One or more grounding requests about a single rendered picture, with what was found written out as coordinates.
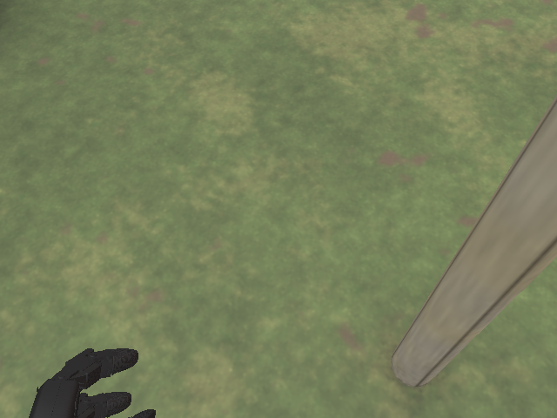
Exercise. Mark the robot left hand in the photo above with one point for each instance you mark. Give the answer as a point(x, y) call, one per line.
point(59, 397)

